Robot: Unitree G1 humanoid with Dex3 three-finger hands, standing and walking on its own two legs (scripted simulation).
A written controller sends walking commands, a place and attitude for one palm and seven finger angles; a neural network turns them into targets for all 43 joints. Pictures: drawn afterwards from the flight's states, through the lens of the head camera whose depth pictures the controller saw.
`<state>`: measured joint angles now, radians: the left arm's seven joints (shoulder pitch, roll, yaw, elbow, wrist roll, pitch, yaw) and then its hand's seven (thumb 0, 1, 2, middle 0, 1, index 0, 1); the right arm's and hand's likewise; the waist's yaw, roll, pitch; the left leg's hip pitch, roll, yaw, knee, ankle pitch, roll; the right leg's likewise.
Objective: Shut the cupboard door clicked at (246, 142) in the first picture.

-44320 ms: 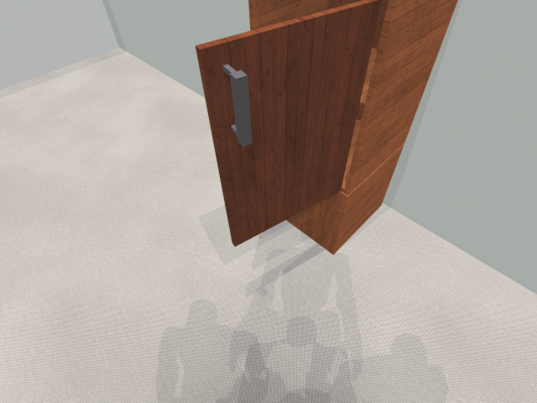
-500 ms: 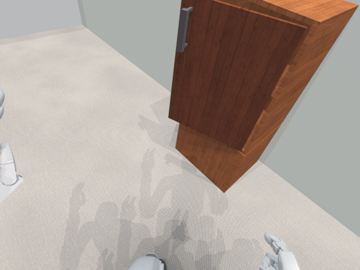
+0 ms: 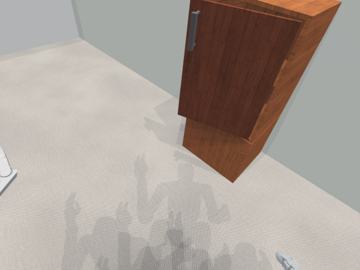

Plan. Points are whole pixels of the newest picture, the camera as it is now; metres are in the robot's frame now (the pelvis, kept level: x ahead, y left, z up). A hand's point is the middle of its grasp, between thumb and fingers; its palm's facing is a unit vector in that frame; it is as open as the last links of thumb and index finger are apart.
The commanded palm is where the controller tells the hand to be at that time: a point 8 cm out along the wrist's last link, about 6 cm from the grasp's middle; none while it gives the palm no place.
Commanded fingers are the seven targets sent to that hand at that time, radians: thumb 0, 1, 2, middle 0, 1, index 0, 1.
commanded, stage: stop stepping back and stand still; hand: left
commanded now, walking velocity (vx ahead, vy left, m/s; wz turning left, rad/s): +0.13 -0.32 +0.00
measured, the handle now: (194, 30) +0.97 -0.01 +0.16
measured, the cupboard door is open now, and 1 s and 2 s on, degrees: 18 18 18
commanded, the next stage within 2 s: let the arm hang, fingers relaxed in 0.68 s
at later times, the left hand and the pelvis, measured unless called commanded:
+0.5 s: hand (41, 178) +0.21 +0.24 +0.18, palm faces +0.39 -0.81 -0.43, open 7.4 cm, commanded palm +0.15 +0.29 +0.20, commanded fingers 0.00 0.90 0.90 -0.20 -0.30 -0.20 -0.30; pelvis +0.00 -0.01 +0.01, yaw -2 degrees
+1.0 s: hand out of the picture +0.13 +0.20 -0.10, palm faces -0.04 -0.95 -0.30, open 7.4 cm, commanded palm none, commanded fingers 0.00 0.90 0.90 -0.20 -0.30 -0.20 -0.30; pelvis -0.02 +0.00 +0.01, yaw +0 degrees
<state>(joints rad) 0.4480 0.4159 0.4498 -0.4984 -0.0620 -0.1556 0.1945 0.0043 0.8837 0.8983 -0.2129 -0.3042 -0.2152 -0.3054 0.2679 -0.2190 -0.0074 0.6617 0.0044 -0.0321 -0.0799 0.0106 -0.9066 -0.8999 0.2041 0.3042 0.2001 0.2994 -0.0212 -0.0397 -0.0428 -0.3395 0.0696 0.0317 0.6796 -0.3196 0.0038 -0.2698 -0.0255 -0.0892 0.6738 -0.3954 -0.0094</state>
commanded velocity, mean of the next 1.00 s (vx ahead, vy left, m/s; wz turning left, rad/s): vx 0.02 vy -0.04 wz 0.00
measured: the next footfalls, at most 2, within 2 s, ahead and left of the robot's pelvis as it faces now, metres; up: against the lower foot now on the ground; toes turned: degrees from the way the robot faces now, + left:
right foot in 0.34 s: -0.01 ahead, -0.11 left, +0.00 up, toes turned -6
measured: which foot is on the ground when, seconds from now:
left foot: down 0.00-1.00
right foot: up 0.00-0.32, down 0.34-1.00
